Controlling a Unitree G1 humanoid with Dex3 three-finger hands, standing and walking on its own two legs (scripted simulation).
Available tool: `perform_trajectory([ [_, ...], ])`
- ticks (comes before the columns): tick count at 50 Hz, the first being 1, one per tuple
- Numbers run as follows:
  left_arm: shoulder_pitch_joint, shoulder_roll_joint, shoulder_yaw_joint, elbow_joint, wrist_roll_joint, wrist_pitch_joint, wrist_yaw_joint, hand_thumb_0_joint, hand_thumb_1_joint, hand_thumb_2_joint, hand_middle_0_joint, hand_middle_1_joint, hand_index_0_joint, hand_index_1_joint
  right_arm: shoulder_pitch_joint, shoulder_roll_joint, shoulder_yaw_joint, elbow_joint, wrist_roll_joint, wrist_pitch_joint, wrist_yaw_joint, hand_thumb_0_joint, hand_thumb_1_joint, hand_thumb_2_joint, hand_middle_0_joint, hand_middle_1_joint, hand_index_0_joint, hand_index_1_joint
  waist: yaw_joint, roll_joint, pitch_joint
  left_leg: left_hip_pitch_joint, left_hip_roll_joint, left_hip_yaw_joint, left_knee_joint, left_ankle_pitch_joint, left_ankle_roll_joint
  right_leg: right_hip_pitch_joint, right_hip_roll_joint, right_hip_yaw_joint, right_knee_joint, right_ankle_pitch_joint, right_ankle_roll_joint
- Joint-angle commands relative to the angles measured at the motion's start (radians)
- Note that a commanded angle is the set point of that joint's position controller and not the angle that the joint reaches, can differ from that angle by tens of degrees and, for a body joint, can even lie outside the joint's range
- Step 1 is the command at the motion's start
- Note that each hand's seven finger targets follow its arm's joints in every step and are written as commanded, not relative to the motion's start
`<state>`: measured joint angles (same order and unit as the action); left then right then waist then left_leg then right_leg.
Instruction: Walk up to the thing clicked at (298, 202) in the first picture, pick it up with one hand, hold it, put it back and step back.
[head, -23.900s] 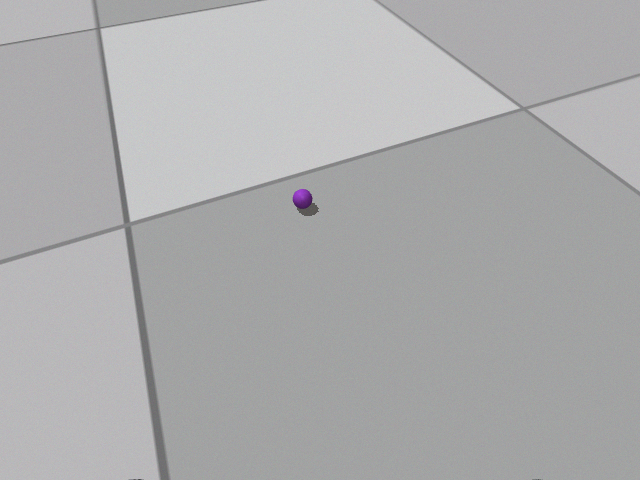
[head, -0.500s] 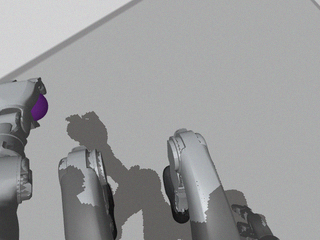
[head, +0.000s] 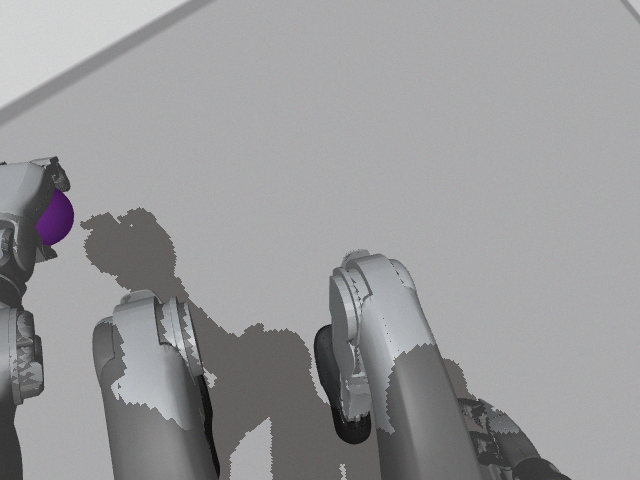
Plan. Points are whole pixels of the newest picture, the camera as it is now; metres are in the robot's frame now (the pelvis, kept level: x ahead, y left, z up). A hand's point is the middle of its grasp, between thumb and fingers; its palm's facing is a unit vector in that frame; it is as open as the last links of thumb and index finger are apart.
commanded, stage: lower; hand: left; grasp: from above
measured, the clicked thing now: (34, 215) +0.44 +0.30 -0.20
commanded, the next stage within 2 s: rest in 0.06 s
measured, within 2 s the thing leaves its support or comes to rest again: rests again in 1.22 s
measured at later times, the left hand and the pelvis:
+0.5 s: hand (52, 224) +0.44 +0.29 -0.23, palm faces -0.49 -0.11 -0.86, open 10.7 cm; pelvis +0.01 +0.00 -0.02, yaw -2 degrees
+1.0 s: hand (57, 227) +0.44 +0.30 -0.26, palm faces -0.47 -0.12 -0.87, open 10.7 cm; pelvis +0.01 +0.01 -0.03, yaw -4 degrees
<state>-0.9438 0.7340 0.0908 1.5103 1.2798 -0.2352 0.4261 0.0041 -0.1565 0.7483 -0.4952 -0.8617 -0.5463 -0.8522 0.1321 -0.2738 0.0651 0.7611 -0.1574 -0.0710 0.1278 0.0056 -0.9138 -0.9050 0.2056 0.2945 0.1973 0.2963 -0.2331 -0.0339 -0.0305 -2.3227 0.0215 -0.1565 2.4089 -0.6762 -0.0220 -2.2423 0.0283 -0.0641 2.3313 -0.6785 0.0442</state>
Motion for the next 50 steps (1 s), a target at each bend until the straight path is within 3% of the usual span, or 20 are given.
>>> perform_trajectory([
  [1,-0.322,0.26,0.044,-0.173,0.006,-0.014,0.084,0.0,0.463,0.955,-0.81,-1.013,-0.851,-0.971,0.194,-0.241,-0.073,-0.006,-0.007,-0.01,-0.005,0.0,-0.912,-0.903,0.2,0.3,0.2,0.3,0.001,0.361,-0.693,0.55,-0.014,0.109,-0.231,0.172,0.033,0.289,0.023,-0.108,-0.198,0.21,-0.081],
  [3,-0.307,0.266,0.062,-0.157,0.013,-0.008,0.104,0.0,0.472,0.95,-0.81,-1.014,-0.853,-0.969,0.192,-0.249,-0.074,-0.01,-0.013,-0.011,-0.003,0.0,-0.91,-0.902,0.2,0.3,0.2,0.3,-0.002,0.375,-0.694,0.562,-0.015,0.105,-0.23,0.174,0.03,0.273,0.021,-0.116,-0.185,0.21,-0.082],
  [5,-0.3,0.241,0.041,-0.127,0.019,0.002,0.114,0.0,0.462,0.952,-0.807,-1.009,-0.846,-0.969,0.185,-0.244,-0.072,-0.007,-0.019,-0.013,0.001,0.0,-0.91,-0.902,0.2,0.3,0.2,0.3,-0.013,0.375,-0.681,0.553,-0.014,0.106,-0.221,0.166,0.031,0.26,0.024,-0.116,-0.185,0.21,-0.081],
  [8,-0.304,0.274,0.068,-0.145,0.013,0.018,0.132,0.0,0.444,0.962,-0.8,-0.999,-0.834,-0.964,0.192,-0.248,-0.069,-0.004,-0.021,-0.013,0.005,0.0,-0.909,-0.9,0.2,0.3,0.2,0.3,0.002,0.382,-0.713,0.551,-0.015,0.108,-0.209,0.195,0.034,0.282,0.026,-0.112,-0.181,0.239,-0.079],
  [10,-0.29,0.242,0.051,-0.101,0.006,0.027,0.135,0.0,0.443,1.015,-0.801,-0.987,-0.832,-0.955,0.194,-0.246,-0.065,0.0,-0.028,-0.017,0.011,0.0,-0.901,-0.895,0.2,0.3,0.2,0.3,-0.016,0.359,-0.673,0.519,-0.013,0.106,-0.202,0.184,0.037,0.277,0.028,-0.115,-0.18,0.234,-0.076],
  [14,-0.3,0.231,0.03,-0.028,-0.009,0.032,0.127,0.0,0.433,0.971,-0.779,-0.972,-0.819,-0.931,0.187,-0.247,-0.052,0.002,-0.034,-0.027,0.015,0.0,-0.899,-0.895,0.2,0.3,0.2,0.3,-0.04,0.303,-0.629,0.468,-0.011,0.098,-0.177,0.157,0.046,0.276,0.032,-0.115,-0.184,0.219,-0.07],
  [16,-0.297,0.26,0.043,-0.011,-0.01,0.026,0.123,0.0,0.446,0.952,-0.779,-0.975,-0.826,-0.927,0.199,-0.259,-0.046,0.002,-0.04,-0.036,0.021,0.0,-0.9,-0.895,0.2,0.3,0.2,0.3,-0.044,0.287,-0.601,0.441,-0.012,0.095,-0.168,0.151,0.048,0.284,0.031,-0.12,-0.18,0.211,-0.067],
  [18,-0.29,0.295,0.065,-0.045,-0.012,0.016,0.124,0.0,0.446,0.978,-0.794,-0.975,-0.832,-0.936,0.19,-0.259,-0.039,0.0,-0.042,-0.037,0.021,0.0,-0.9,-0.896,0.2,0.3,0.2,0.3,-0.023,0.317,-0.663,0.469,-0.01,0.093,-0.165,0.175,0.045,0.317,0.035,-0.12,-0.17,0.231,-0.067],
  [20,-0.302,0.28,0.051,-0.02,-0.008,0.006,0.122,0.0,0.485,0.971,-0.809,-0.992,-0.856,-0.944,0.191,-0.259,-0.032,-0.001,-0.049,-0.044,0.03,0.0,-0.901,-0.896,0.2,0.3,0.2,0.3,-0.051,0.308,-0.611,0.449,-0.011,0.092,-0.157,0.154,0.044,0.302,0.036,-0.128,-0.165,0.213,-0.067],
  [25,-0.266,0.341,0.099,-0.058,0.004,-0.022,0.147,0.0,0.502,0.983,-0.835,-0.98,-0.875,-0.94,0.178,-0.269,-0.021,-0.006,-0.059,-0.047,0.035,0.0,-0.902,-0.898,0.2,0.3,0.2,0.3,-0.023,0.334,-0.666,0.453,-0.008,0.09,-0.14,0.183,0.042,0.355,0.043,-0.127,-0.159,0.244,-0.064],
  [28,-0.279,0.327,0.087,-0.022,0.022,-0.022,0.168,0.0,0.522,1.008,-0.849,-0.986,-0.885,-0.948,0.172,-0.273,-0.013,0.0,-0.074,-0.055,0.048,0.0,-0.902,-0.897,0.2,0.3,0.2,0.3,-0.058,0.338,-0.622,0.456,-0.005,0.084,-0.125,0.184,0.039,0.32,0.046,-0.14,-0.138,0.252,-0.066],
  [31,-0.265,0.355,0.115,-0.045,0.015,-0.021,0.192,0.0,0.525,1.001,-0.848,-0.985,-0.887,-0.945,0.167,-0.282,-0.011,0.003,-0.075,-0.058,0.052,0.0,-0.902,-0.898,0.2,0.3,0.2,0.3,-0.036,0.358,-0.648,0.461,-0.003,0.082,-0.122,0.204,0.04,0.339,0.048,-0.139,-0.14,0.274,-0.063],
  [35,-0.244,0.34,0.103,-0.017,0.024,-0.005,0.21,0.0,0.53,1.002,-0.852,-0.976,-0.888,-0.939,0.156,-0.279,-0.006,0.007,-0.084,-0.064,0.064,0.0,-0.901,-0.897,0.2,0.3,0.2,0.3,-0.042,0.383,-0.639,0.476,0.0,0.076,-0.12,0.202,0.035,0.322,0.053,-0.144,-0.122,0.273,-0.068],
  [38,-0.27,0.323,0.082,-0.003,0.014,0.006,0.212,0.0,0.531,0.986,-0.854,-0.962,-0.891,-0.925,0.152,-0.286,-0.004,0.01,-0.091,-0.07,0.074,0.0,-0.902,-0.898,0.2,0.3,0.2,0.3,-0.066,0.37,-0.607,0.451,0.001,0.07,-0.115,0.189,0.038,0.309,0.055,-0.151,-0.122,0.267,-0.066],
  [41,-0.256,0.32,0.076,0.001,0.004,0.016,0.21,0.0,0.52,0.985,-0.849,-0.962,-0.885,-0.925,0.144,-0.29,-0.005,0.009,-0.086,-0.076,0.077,0.0,-0.903,-0.898,0.2,0.3,0.2,0.3,-0.053,0.393,-0.604,0.483,0.001,0.066,-0.125,0.19,0.032,0.291,0.053,-0.157,-0.118,0.259,-0.07],
  [42,-0.272,0.305,0.061,0.041,0.004,0.016,0.207,0.0,0.531,0.98,-0.859,-0.959,-0.895,-0.922,0.14,-0.298,-0.001,0.007,-0.092,-0.084,0.082,0.0,-0.904,-0.899,0.2,0.3,0.2,0.3,-0.081,0.375,-0.556,0.455,0.001,0.063,-0.116,0.165,0.032,0.261,0.051,-0.168,-0.108,0.236,-0.072],
  [44,-0.26,0.327,0.069,0.016,0.003,0.013,0.207,0.0,0.528,0.955,-0.845,-0.954,-0.886,-0.912,0.134,-0.295,0.0,0.006,-0.089,-0.084,0.085,0.0,-0.901,-0.898,0.2,0.3,0.2,0.3,-0.059,0.386,-0.588,0.457,0.003,0.06,-0.125,0.162,0.034,0.29,0.057,-0.158,-0.122,0.234,-0.072],
  [45,-0.268,0.333,0.086,-0.003,-0.007,0.012,0.21,0.0,0.53,0.977,-0.854,-0.953,-0.89,-0.916,0.144,-0.301,0.001,0.002,-0.088,-0.084,0.083,0.0,-0.9,-0.898,0.2,0.3,0.2,0.3,-0.06,0.38,-0.599,0.462,-0.001,0.06,-0.127,0.171,0.034,0.3,0.053,-0.163,-0.123,0.243,-0.069],
  [47,-0.256,0.304,0.062,0.045,-0.004,0.014,0.205,0.0,0.515,0.988,-0.845,-0.965,-0.88,-0.929,0.141,-0.298,0.005,0.006,-0.094,-0.091,0.089,0.0,-0.902,-0.899,0.2,0.3,0.2,0.3,-0.075,0.366,-0.571,0.459,0.001,0.06,-0.122,0.175,0.032,0.29,0.052,-0.17,-0.115,0.247,-0.068],
  [50,-0.26,0.354,0.093,0.05,0.003,0.006,0.206,0.0,0.521,0.996,-0.855,-0.948,-0.883,-0.919,0.147,-0.318,0.006,-0.002,-0.095,-0.095,0.09,0.0,-0.901,-0.899,0.2,0.3,0.2,0.3,-0.084,0.361,-0.574,0.466,0.003,0.051,-0.112,0.208,0.032,0.31,0.053,-0.174,-0.109,0.277,-0.066],
])
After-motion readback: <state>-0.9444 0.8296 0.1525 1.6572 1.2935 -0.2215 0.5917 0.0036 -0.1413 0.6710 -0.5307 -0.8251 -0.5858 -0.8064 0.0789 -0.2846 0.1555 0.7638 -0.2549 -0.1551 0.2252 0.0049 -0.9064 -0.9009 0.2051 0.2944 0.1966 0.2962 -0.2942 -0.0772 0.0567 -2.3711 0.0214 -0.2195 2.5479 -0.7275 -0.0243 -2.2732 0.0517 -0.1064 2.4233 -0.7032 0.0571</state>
